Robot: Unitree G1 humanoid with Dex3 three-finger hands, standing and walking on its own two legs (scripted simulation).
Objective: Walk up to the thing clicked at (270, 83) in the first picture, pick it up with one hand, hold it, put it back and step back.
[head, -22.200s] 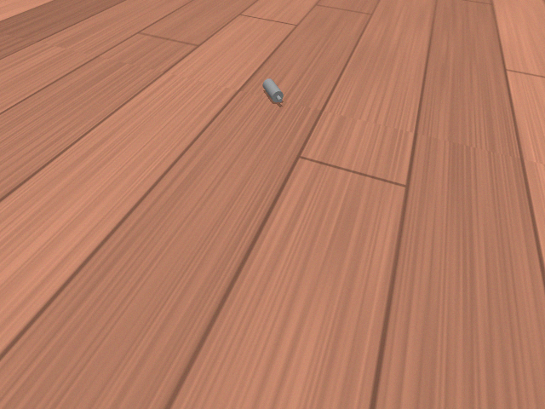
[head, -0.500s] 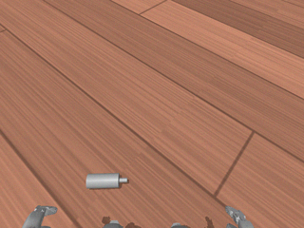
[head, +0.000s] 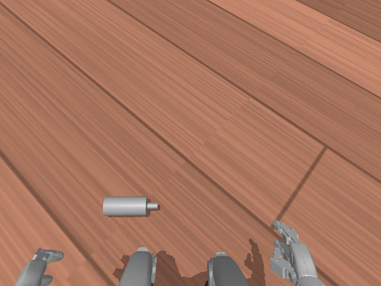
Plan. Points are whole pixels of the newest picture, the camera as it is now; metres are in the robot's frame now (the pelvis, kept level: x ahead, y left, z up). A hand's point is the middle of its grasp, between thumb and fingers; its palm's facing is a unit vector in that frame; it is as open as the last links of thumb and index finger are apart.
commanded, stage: rise first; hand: left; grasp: from above
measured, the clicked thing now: (131, 205) +0.43 +0.22 -0.62
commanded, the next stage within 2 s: approach in 1.82 s
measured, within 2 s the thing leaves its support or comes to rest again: neither
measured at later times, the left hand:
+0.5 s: hand (82, 239) +0.25 +0.30 -0.32, palm faces -0.43 -0.45 -0.78, open 14.1 cm
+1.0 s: hand (95, 221) +0.33 +0.31 -0.43, palm faces -0.47 -0.14 -0.87, open 14.2 cm
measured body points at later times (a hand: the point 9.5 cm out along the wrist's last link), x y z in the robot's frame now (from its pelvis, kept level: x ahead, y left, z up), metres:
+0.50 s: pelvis -0.06 +0.00 -0.18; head +0.15 +0.01 +0.22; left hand +0.27 +0.32 -0.27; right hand +0.13 -0.28 -0.30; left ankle +0.02 +0.14 -0.63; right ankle +0.01 -0.15 -0.63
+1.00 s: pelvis -0.09 +0.01 -0.29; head +0.12 +0.05 +0.11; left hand +0.35 +0.31 -0.38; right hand -0.02 -0.28 -0.40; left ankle +0.02 +0.14 -0.63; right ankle +0.01 -0.15 -0.63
